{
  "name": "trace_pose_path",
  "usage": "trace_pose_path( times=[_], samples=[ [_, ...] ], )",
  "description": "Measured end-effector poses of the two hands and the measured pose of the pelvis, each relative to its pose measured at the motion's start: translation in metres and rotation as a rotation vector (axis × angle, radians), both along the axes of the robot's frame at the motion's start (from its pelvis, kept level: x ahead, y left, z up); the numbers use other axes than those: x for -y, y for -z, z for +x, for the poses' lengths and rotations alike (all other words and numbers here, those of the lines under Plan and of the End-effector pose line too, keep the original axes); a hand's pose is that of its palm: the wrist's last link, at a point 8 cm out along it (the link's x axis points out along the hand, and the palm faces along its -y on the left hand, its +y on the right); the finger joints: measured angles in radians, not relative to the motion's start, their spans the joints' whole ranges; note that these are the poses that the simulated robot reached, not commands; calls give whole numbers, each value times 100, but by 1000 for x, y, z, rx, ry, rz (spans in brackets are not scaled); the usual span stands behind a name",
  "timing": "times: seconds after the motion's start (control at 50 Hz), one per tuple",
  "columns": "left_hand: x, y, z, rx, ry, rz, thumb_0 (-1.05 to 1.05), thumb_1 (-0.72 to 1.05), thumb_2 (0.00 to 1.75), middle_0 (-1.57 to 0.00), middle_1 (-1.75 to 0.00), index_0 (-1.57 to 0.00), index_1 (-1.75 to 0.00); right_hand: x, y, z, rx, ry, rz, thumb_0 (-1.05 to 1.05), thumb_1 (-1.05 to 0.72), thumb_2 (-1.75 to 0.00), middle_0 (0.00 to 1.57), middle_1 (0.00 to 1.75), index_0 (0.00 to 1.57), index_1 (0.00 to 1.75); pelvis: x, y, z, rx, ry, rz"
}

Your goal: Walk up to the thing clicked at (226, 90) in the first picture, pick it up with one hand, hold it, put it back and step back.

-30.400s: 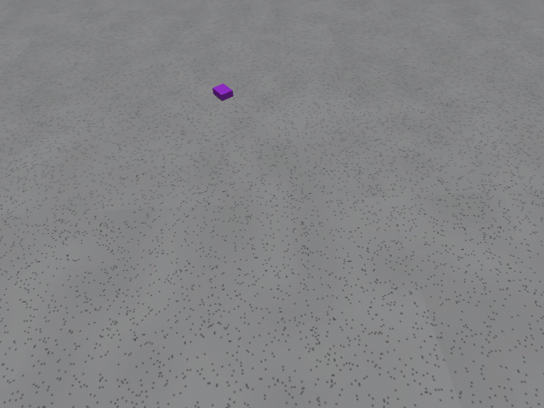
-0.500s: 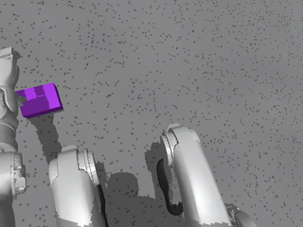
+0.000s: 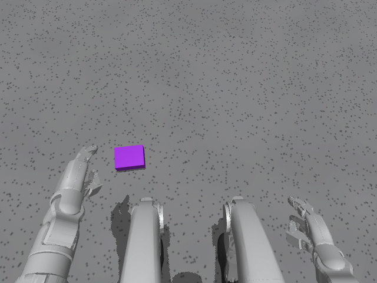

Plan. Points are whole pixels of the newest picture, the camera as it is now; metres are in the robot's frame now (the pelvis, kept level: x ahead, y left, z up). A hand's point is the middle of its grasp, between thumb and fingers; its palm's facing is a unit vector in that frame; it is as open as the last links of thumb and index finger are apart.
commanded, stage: home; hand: left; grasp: from above
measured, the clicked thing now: (130, 157) +0.52 +0.24 -0.50
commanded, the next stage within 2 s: none
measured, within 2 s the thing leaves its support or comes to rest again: neither
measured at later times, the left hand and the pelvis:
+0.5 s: hand (68, 203) +0.25 +0.19 +0.11, palm faces +0.11 -0.97 -0.21, open 7.4 cm; pelvis +0.07 +0.00 +0.17, yaw +3 degrees
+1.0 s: hand (49, 221) +0.23 +0.19 +0.15, palm faces +0.12 -0.97 -0.20, open 7.4 cm; pelvis +0.08 +0.00 +0.20, yaw +4 degrees
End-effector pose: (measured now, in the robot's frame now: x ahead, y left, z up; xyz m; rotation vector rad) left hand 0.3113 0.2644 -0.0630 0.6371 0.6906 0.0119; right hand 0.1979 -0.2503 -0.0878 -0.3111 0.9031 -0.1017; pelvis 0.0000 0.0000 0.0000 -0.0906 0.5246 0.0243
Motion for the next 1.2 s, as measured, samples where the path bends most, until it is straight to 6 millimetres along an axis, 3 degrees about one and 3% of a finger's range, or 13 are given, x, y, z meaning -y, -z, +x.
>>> trace_pose_path(
  times=[0.14,0.36,0.48,0.6,0.72,0.88,1.2],
  samples=[
    [12,-53,-35,-48,-157,-168,1,90,90,-21,-30,-21,-30,-17,-60,17,95,12,31,1,-91,-90,20,30,20,30,1,-53,13,64,-11,14],
    [22,-141,-63,-81,-341,-331,1,90,90,-20,-30,-21,-30,-22,-142,9,135,73,16,1,-91,-90,20,30,20,30,3,-132,45,175,-28,28],
    [25,-188,-76,-76,-365,-367,1,91,90,-20,-30,-20,-30,-17,-181,11,179,110,-9,1,-91,-90,20,30,20,30,1,-166,64,238,-33,35],
    [26,-226,-87,-54,-362,-373,1,91,90,-20,-30,-20,-30,-14,-211,25,256,116,-23,1,-91,-90,20,30,20,30,-1,-186,78,287,-37,41],
    [24,-240,-97,-48,-365,-375,1,91,90,-20,-30,-20,-30,-18,-227,47,332,85,-18,1,-91,-90,20,30,20,30,-3,-194,84,320,-42,47],
    [24,-236,-103,-63,-374,-385,1,91,90,-20,-30,-20,-30,-24,-234,62,379,30,-6,1,-91,-90,20,30,20,30,-1,-195,83,340,-50,53],
    [30,-237,-102,-60,-363,-378,1,91,90,-20,-30,-20,-30,-17,-223,43,324,47,-6,1,-90,-90,21,30,20,30,4,-195,79,348,-45,58]
  ],
)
